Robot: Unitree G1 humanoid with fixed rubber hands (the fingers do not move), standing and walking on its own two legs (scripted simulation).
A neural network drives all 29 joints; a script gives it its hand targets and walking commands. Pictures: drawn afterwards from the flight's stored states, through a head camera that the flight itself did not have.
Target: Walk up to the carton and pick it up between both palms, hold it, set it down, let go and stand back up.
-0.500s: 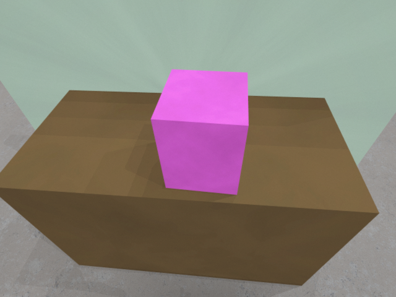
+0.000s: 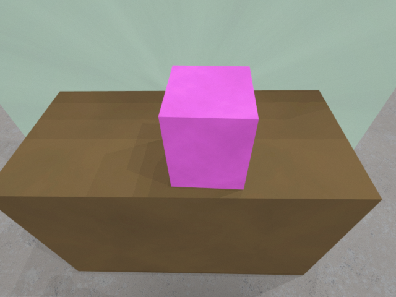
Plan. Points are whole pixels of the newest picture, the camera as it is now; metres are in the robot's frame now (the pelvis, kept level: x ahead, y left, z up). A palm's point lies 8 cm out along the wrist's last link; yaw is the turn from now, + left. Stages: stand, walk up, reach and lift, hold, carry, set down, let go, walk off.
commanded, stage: walk up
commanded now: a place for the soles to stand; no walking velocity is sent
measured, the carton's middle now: (208, 128) +0.53 +0.01 +0.04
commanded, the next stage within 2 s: none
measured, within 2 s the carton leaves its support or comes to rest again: neither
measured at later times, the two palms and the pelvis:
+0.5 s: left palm out of the picture +0.10 +0.27 -0.12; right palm out of the picture +0.06 -0.19 -0.13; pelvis +0.04 +0.04 +0.01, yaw -6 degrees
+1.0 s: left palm out of the picture +0.11 +0.27 -0.12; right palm out of the picture +0.02 -0.21 -0.13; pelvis +0.05 +0.04 +0.01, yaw -10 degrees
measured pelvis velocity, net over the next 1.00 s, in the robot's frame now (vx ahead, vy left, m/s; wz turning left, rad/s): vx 0.05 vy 0.04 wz -0.18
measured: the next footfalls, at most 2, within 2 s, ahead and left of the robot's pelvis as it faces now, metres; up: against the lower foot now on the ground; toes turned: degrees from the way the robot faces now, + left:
left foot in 0.02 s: +0.06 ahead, +0.14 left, +0.00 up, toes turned +1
right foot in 0.24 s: +0.08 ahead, -0.08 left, +0.00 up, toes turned -5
